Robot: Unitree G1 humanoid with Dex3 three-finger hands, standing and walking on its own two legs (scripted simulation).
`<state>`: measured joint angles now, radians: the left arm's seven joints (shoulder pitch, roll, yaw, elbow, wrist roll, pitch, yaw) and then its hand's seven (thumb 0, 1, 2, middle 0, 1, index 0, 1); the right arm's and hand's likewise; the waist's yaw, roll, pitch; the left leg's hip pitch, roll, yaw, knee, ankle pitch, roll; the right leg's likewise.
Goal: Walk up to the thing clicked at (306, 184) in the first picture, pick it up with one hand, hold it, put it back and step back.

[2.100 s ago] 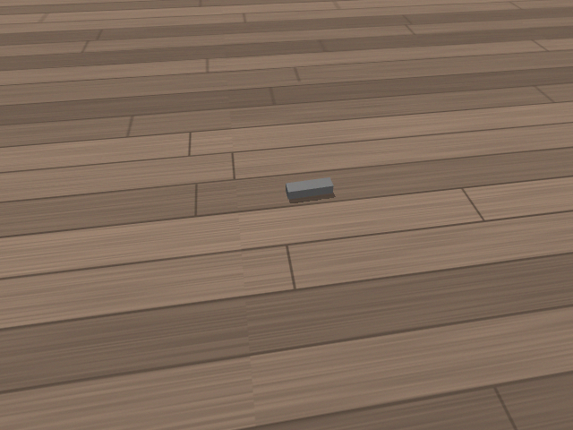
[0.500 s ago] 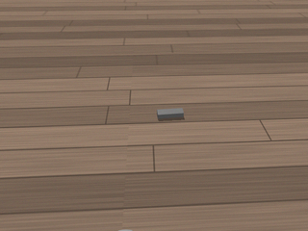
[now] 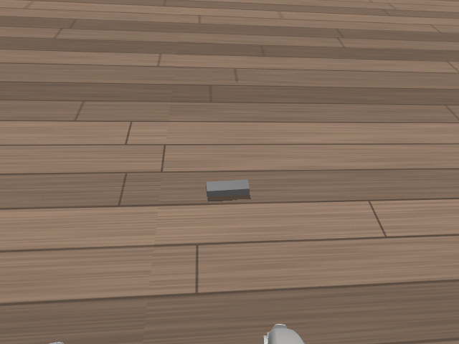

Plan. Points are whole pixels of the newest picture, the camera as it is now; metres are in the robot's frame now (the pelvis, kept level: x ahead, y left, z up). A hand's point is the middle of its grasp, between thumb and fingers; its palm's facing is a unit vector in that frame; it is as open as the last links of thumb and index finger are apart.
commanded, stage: walk up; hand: left
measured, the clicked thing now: (227, 188) +1.00 -0.04 -0.74
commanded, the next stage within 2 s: none
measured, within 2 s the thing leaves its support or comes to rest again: neither
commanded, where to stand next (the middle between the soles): +0.69 -0.35 m, yaw +7 degrees
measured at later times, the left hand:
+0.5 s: hand (143, 314) +0.22 +0.17 -0.17, palm faces +0.01 -0.96 -0.29, open 7.4 cm
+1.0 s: hand (208, 215) +0.44 +0.05 -0.13, palm faces +0.03 -0.92 -0.38, open 7.4 cm
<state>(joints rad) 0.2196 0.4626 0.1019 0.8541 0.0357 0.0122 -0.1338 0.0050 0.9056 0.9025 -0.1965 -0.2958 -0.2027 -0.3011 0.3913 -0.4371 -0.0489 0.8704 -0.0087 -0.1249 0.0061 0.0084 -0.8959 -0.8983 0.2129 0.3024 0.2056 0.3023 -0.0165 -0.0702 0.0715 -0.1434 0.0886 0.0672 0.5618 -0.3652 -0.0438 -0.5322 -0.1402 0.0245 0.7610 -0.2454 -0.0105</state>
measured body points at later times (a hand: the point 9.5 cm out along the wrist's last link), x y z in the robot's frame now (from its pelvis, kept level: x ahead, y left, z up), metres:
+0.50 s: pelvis +0.20 -0.10 -0.01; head +0.21 -0.06 +0.43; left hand +0.22 +0.22 -0.14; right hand +0.29 -0.43 -0.09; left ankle +0.27 +0.01 -0.73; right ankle +0.16 -0.20 -0.70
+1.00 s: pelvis +0.38 -0.24 -0.01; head +0.39 -0.24 +0.44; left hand +0.44 +0.10 -0.10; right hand +0.45 -0.58 -0.12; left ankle +0.38 -0.09 -0.68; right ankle +0.43 -0.36 -0.73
